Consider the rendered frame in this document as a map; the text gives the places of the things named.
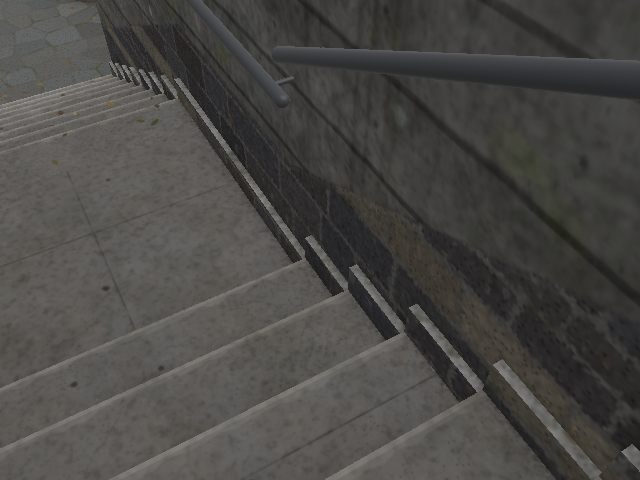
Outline stairs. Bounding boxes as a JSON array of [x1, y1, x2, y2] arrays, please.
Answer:
[[0, 258, 602, 480], [0, 74, 169, 152]]

